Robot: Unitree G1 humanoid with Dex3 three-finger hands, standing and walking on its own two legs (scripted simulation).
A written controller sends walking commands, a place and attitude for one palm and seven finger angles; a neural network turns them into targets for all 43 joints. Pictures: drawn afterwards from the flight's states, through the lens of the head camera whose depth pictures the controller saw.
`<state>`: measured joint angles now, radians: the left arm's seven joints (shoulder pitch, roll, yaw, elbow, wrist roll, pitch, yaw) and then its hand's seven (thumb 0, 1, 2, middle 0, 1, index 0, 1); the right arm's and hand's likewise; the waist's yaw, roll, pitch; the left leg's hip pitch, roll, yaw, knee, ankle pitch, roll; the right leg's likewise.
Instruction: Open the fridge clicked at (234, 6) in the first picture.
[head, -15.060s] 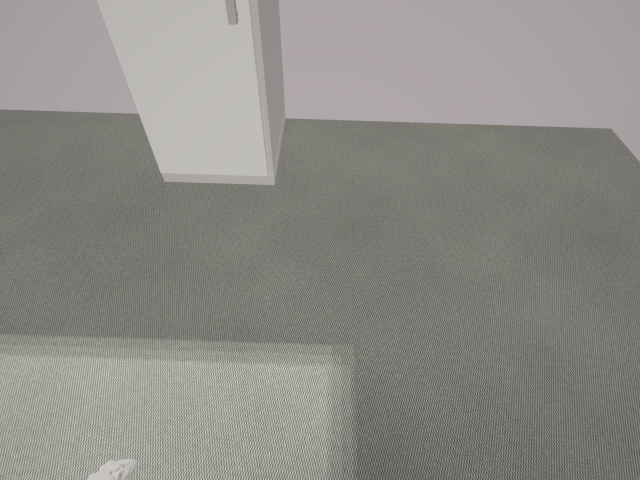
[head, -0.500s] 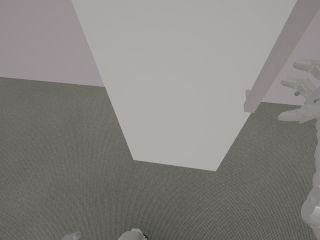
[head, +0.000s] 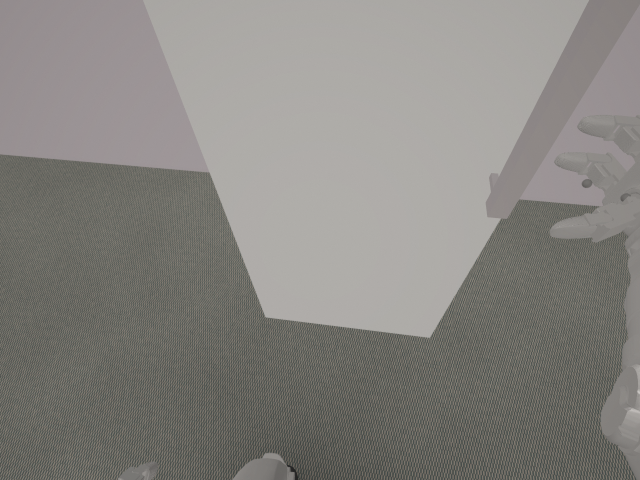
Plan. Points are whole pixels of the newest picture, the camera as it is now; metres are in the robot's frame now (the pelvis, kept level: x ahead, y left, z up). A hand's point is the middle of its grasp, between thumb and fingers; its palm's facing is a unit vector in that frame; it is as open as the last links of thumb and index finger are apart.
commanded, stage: feel for the door with the fingertips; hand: right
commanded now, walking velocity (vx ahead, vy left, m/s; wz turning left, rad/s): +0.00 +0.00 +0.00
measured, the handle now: (575, 45) +0.52 -0.18 +0.25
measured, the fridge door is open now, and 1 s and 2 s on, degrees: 0 0 0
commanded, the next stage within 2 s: slide the fingers in behind the handle in 0.50 s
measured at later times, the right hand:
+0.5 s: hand (547, 170) +0.47 -0.20 +0.12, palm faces +0.00 +1.00 -0.01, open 14.0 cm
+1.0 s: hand (557, 181) +0.46 -0.21 +0.12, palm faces +0.00 +1.00 +0.02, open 14.0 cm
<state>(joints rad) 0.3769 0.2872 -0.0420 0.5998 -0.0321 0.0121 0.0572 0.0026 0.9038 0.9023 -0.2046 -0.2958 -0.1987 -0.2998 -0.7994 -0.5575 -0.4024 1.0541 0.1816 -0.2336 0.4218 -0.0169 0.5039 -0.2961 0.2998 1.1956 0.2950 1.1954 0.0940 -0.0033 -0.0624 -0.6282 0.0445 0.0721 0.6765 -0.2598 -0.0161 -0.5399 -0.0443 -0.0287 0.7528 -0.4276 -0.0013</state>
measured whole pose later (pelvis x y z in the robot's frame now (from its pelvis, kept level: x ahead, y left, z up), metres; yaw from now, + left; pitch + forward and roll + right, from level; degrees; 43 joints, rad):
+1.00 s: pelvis +0.00 +0.00 +0.00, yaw +1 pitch +12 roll +1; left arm 0.40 0.28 -0.03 0.60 -0.03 0.02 0.04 0.00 0.90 0.90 -0.20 -0.30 -0.20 -0.30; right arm -0.76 -0.50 -0.41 1.02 0.18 -0.25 0.35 -0.02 0.50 -0.30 0.31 1.20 0.30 1.20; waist 0.11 -0.01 -0.07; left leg -0.63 0.03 0.05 0.67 -0.25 -0.01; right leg -0.53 -0.05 -0.05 0.74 -0.42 0.00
